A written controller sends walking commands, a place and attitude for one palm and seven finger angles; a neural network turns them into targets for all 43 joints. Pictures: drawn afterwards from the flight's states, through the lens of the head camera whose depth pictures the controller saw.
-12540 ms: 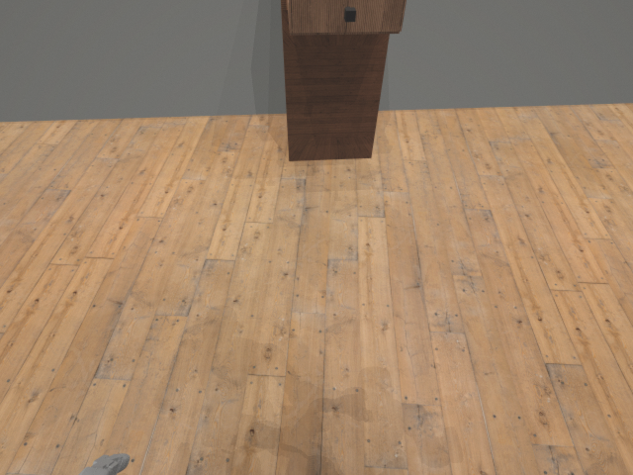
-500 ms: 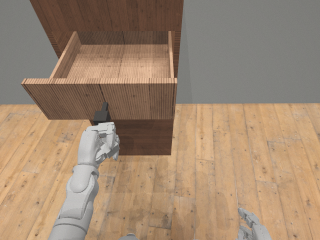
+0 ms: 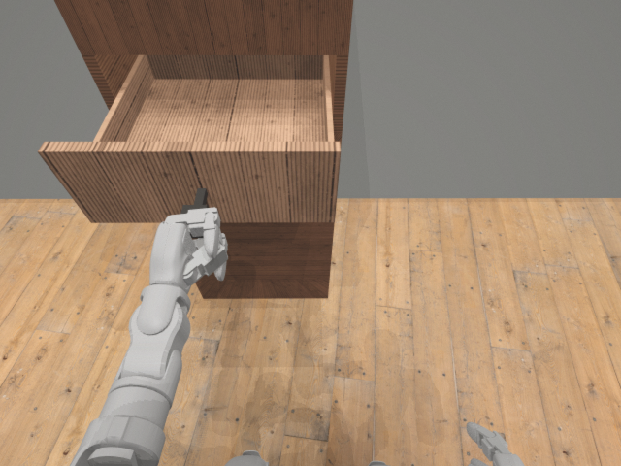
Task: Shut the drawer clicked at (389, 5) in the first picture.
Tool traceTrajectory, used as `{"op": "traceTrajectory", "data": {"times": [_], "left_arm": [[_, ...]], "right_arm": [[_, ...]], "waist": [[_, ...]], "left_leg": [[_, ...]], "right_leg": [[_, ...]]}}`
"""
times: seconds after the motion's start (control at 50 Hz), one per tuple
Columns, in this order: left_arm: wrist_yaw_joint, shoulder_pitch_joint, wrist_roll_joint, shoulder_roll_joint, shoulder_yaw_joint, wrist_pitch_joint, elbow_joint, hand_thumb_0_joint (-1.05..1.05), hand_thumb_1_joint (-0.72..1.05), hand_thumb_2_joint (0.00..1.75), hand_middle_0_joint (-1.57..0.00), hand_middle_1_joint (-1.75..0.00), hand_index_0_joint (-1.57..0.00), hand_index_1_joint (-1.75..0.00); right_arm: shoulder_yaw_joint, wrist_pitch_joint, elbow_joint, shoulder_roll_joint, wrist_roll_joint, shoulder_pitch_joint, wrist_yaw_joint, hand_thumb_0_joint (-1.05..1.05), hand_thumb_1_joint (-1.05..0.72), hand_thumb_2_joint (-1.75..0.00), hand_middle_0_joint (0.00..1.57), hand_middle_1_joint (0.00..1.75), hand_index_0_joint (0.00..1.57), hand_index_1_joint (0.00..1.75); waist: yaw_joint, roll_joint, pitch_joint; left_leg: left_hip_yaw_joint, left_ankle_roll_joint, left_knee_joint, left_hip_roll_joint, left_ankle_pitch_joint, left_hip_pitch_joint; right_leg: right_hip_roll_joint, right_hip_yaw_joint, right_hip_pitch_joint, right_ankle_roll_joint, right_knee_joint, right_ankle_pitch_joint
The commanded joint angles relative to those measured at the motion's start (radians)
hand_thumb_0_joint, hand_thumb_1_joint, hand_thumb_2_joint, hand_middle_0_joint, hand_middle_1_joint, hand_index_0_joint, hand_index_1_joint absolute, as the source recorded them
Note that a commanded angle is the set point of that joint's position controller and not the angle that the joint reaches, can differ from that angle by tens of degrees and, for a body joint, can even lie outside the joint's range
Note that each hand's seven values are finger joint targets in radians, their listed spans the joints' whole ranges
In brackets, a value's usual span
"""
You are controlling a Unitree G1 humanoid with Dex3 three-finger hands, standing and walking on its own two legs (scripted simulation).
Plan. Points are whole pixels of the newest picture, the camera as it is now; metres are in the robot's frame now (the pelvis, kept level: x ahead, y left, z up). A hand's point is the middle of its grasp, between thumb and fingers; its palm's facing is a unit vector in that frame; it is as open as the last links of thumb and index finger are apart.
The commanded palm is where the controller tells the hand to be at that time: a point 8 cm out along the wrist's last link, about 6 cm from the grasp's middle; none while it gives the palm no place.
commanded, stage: push the drawer shut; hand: left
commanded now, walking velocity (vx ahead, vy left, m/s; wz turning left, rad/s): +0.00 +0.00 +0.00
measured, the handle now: (198, 211) +0.43 +0.17 +0.07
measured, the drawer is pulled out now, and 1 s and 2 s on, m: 0.23 0.11 0.00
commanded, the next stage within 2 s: none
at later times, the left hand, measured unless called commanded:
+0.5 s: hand (229, 212) +0.43 +0.13 +0.07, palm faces +0.01 -1.00 -0.01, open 3.3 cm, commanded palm +0.42 +0.18 +0.07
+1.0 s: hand (235, 181) +0.49 +0.13 +0.07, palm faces +0.03 -1.00 -0.01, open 3.4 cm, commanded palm +0.48 +0.17 +0.07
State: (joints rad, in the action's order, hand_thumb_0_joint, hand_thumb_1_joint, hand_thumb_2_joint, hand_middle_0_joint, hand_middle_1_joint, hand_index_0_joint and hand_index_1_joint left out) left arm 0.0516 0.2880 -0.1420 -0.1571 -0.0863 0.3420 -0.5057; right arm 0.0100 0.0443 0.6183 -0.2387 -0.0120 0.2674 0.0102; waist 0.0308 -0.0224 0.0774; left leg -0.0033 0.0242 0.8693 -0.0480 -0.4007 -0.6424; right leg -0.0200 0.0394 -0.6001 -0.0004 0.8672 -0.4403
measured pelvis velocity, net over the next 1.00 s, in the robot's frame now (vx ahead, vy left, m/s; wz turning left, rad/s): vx -0.02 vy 0.01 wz -0.02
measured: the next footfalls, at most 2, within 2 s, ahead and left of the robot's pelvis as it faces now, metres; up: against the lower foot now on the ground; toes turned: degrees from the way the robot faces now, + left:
none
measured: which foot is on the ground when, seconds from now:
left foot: down 0.00-1.00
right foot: down 0.00-1.00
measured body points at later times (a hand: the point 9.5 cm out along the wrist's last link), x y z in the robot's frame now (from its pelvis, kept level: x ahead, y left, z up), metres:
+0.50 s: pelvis -0.02 +0.01 -0.01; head +0.06 +0.01 +0.44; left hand +0.42 +0.18 +0.07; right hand +0.04 -0.25 -0.13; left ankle +0.02 +0.14 -0.70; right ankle -0.01 -0.12 -0.70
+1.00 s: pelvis -0.02 +0.01 -0.02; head +0.09 +0.02 +0.42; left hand +0.48 +0.18 +0.07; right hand -0.01 -0.25 -0.14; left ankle +0.02 +0.14 -0.70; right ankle -0.01 -0.12 -0.70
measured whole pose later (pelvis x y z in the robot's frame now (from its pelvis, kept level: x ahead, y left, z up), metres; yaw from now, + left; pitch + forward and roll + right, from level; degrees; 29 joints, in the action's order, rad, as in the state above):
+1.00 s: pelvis -0.02 +0.01 -0.02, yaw -1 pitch +18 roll -2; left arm 0.01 0.91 -0.05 -0.31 -0.30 0.43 -1.15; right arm 0.01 -0.02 0.66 -0.25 0.04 0.38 -0.02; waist 0.15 -0.03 0.09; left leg -0.01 0.01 0.98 -0.06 -0.41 -0.89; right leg -0.01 0.03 -0.84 -0.02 0.95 -0.43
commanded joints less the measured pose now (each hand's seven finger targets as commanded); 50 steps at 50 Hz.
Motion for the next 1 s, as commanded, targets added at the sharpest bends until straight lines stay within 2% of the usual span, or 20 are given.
{"op": "traceTrajectory", "data": {"times": [0.0,0.14,0.18,0.22,0.24,0.28,0.36,0.38,0.46,0.48,0.54,0.56,0.6,0.64,0.7,0.76,0.86,0.92,0.94,0.98], "left_arm": [[-0.013,0.46,-0.003,-0.149,-0.08,0.065,0.114,0.0,0.9,0.9,-1.4,-1.6,-1.4,-1.6],[-0.015,0.554,0.002,-0.193,-0.127,0.081,-0.017,0.0,0.9,0.9,-1.4,-1.6,-1.4,-1.6],[-0.013,0.604,0.005,-0.173,-0.114,0.09,-0.035,0.0,0.9,0.9,-1.4,-1.6,-1.4,-1.6],[-0.016,0.637,0.005,-0.193,-0.132,0.096,-0.063,0.0,0.9,0.9,-1.4,-1.6,-1.4,-1.6],[-0.018,0.649,0.011,-0.214,-0.144,0.101,-0.081,0.0,0.9,0.9,-1.4,-1.6,-1.4,-1.6],[-0.019,0.702,0.013,-0.189,-0.126,0.109,-0.094,0.0,0.9,0.9,-1.4,-1.6,-1.4,-1.6],[-0.029,0.768,0.024,-0.225,-0.157,0.123,-0.153,0.0,0.9,0.9,-1.4,-1.6,-1.4,-1.6],[-0.031,0.777,0.026,-0.226,-0.159,0.122,-0.186,0.0,0.9,0.9,-1.4,-1.6,-1.4,-1.6],[-0.029,0.864,0.039,-0.264,-0.182,0.14,-0.227,0.0,0.9,0.9,-1.4,-1.6,-1.4,-1.6],[-0.028,0.881,0.039,-0.238,-0.163,0.14,-0.248,0.0,0.9,0.9,-1.4,-1.6,-1.4,-1.6],[-0.027,0.934,0.047,-0.28,-0.194,0.148,-0.297,0.0,0.9,0.9,-1.4,-1.6,-1.4,-1.6],[-0.028,0.93,0.052,-0.305,-0.215,0.149,-0.316,0.0,0.9,0.9,-1.4,-1.6,-1.4,-1.6],[-0.025,0.972,0.055,-0.265,-0.18,0.154,-0.321,0.0,0.9,0.9,-1.4,-1.6,-1.4,-1.6],[-0.03,0.996,0.06,-0.299,-0.207,0.154,-0.358,0.0,0.9,0.9,-1.4,-1.6,-1.4,-1.6],[-0.031,1.044,0.066,-0.32,-0.216,0.154,-0.377,0.0,0.9,0.9,-1.4,-1.6,-1.4,-1.6],[-0.03,1.044,0.072,-0.34,-0.234,0.16,-0.376,0.0,0.9,0.9,-1.4,-1.6,-1.4,-1.6],[-0.038,1.111,0.082,-0.308,-0.2,0.161,-0.388,0.0,0.9,0.9,-1.4,-1.6,-1.4,-1.6],[-0.045,1.172,0.091,-0.336,-0.208,0.15,-0.425,0.0,0.9,0.9,-1.4,-1.6,-1.4,-1.6],[-0.048,1.19,0.094,-0.37,-0.235,0.156,-0.415,0.0,0.9,0.9,-1.4,-1.6,-1.4,-1.6],[-0.046,1.204,0.103,-0.349,-0.211,0.15,-0.438,0.0,0.9,0.9,-1.4,-1.6,-1.4,-1.6]], "right_arm": [[-0.048,0.034,-0.096,-0.125,-0.004,0.005,0.015,0.0,-0.9,-0.9,0.2,0.3,0.2,0.3],[-0.05,0.024,-0.085,-0.133,0.002,0.04,0.012,0.0,-0.9,-0.9,0.2,0.3,0.2,0.3],[-0.05,0.022,-0.083,-0.129,0.003,0.045,0.009,0.0,-0.9,-0.9,0.2,0.3,0.2,0.3],[-0.051,0.019,-0.079,-0.134,0.004,0.057,0.007,0.0,-0.9,-0.9,0.2,0.3,0.2,0.3],[-0.053,0.017,-0.078,-0.139,0.006,0.068,0.007,0.0,-0.9,-0.9,0.2,0.3,0.2,0.3],[-0.054,0.015,-0.074,-0.136,0.006,0.071,0.005,0.0,-0.9,-0.9,0.2,0.3,0.2,0.3],[-0.057,0.008,-0.062,-0.143,0.011,0.094,0.002,0.0,-0.9,-0.9,0.2,0.3,0.2,0.3],[-0.055,0.004,-0.059,-0.144,0.013,0.101,0.002,0.0,-0.9,-0.9,0.2,0.3,0.2,0.3],[-0.056,-0.003,-0.052,-0.149,0.018,0.12,0.003,0.0,-0.9,-0.9,0.2,0.3,0.2,0.3],[-0.055,-0.004,-0.051,-0.145,0.019,0.126,0.001,0.0,-0.9,-0.9,0.2,0.3,0.2,0.3],[-0.056,-0.01,-0.041,-0.155,0.025,0.148,-0.001,0.0,-0.9,-0.9,0.2,0.3,0.2,0.3],[-0.056,-0.014,-0.043,-0.157,0.026,0.152,0.0,0.0,-0.9,-0.9,0.2,0.3,0.2,0.3],[-0.056,-0.016,-0.041,-0.151,0.027,0.155,-0.004,0.0,-0.9,-0.9,0.2,0.3,0.2,0.3],[-0.055,-0.019,-0.035,-0.161,0.033,0.17,-0.005,0.0,-0.9,-0.9,0.2,0.3,0.2,0.3],[-0.054,-0.024,-0.033,-0.165,0.036,0.184,-0.008,0.0,-0.9,-0.9,0.2,0.3,0.2,0.3],[-0.057,-0.03,-0.035,-0.166,0.04,0.201,-0.011,0.0,-0.9,-0.9,0.2,0.3,0.2,0.3],[-0.059,-0.039,-0.025,-0.167,0.044,0.221,-0.018,0.0,-0.9,-0.9,0.2,0.3,0.2,0.3],[-0.059,-0.042,-0.011,-0.175,0.047,0.237,-0.018,0.0,-0.9,-0.9,0.2,0.3,0.2,0.3],[-0.059,-0.042,-0.01,-0.178,0.051,0.246,-0.015,0.0,-0.9,-0.9,0.2,0.3,0.2,0.3],[-0.057,-0.045,-0.008,-0.175,0.052,0.247,-0.017,0.0,-0.9,-0.9,0.2,0.3,0.2,0.3]], "waist": [[0.042,0.046,0.275],[0.043,0.055,0.318],[0.047,0.023,0.323],[0.051,0.02,0.336],[0.053,0.048,0.338],[0.065,0.022,0.343],[0.071,0.01,0.36],[0.075,0.037,0.35],[0.083,0.002,0.381],[0.09,0.011,0.376],[0.1,0.025,0.38],[0.091,0.019,0.392],[0.105,-0.012,0.401],[0.113,-0.008,0.39],[0.125,-0.007,0.411],[0.117,-0.028,0.462],[0.143,-0.051,0.46],[0.171,-0.023,0.427],[0.163,-0.031,0.452],[0.174,-0.064,0.458]], "left_leg": [[-0.021,-0.039,-0.092,0.056,0.166,0.144],[-0.018,-0.042,-0.084,0.055,0.163,0.119],[-0.018,-0.04,-0.085,0.056,0.166,0.128],[-0.019,-0.04,-0.078,0.054,0.17,0.124],[-0.011,-0.041,-0.079,0.052,0.174,0.121],[-0.016,-0.04,-0.075,0.051,0.167,0.129],[-0.011,-0.04,-0.068,0.049,0.157,0.126],[-0.009,-0.041,-0.069,0.049,0.151,0.11],[-0.006,-0.042,-0.061,0.049,0.142,0.11],[-0.007,-0.042,-0.058,0.049,0.144,0.107],[0.002,-0.044,-0.05,0.047,0.146,0.098],[0.0,-0.044,-0.047,0.047,0.151,0.089],[0.001,-0.042,-0.042,0.047,0.144,0.103],[0.008,-0.044,-0.034,0.044,0.144,0.099],[0.009,-0.045,-0.027,0.043,0.142,0.081],[0.012,-0.043,-0.015,0.041,0.194,0.109],[0.023,-0.04,-0.003,0.035,0.222,0.134],[0.023,-0.046,0.002,0.035,0.177,0.091],[0.026,-0.047,0.005,0.035,0.191,0.099],[0.028,-0.044,0.012,0.034,0.2,0.111]], "right_leg": [[0.032,-0.023,0.084,0.005,-0.142,0.28],[0.04,-0.022,0.08,0.005,-0.128,0.272],[0.041,-0.02,0.068,0.009,-0.122,0.278],[0.043,-0.021,0.061,0.009,-0.118,0.281],[0.047,-0.014,0.058,0.01,-0.112,0.279],[0.047,-0.014,0.036,0.009,-0.111,0.272],[0.051,-0.013,0.011,0.01,-0.104,0.252],[0.051,-0.01,0.013,0.01,-0.104,0.247],[0.051,-0.014,-0.008,0.011,-0.093,0.231],[0.052,-0.012,-0.015,0.01,-0.093,0.234],[0.056,-0.008,-0.032,0.011,-0.084,0.228],[0.054,-0.012,-0.028,0.012,-0.08,0.235],[0.055,-0.009,-0.055,0.011,-0.078,0.221],[0.059,-0.005,-0.083,0.013,-0.073,0.21],[0.057,-0.009,-0.081,0.009,-0.07,0.211],[0.059,-0.006,-0.08,0.012,-0.053,0.248],[0.064,0.001,-0.13,0.013,-0.046,0.253],[0.063,-0.006,-0.144,0.007,-0.059,0.221],[0.064,-0.006,-0.139,0.01,-0.051,0.23],[0.061,-0.005,-0.166,0.01,-0.048,0.229]]}}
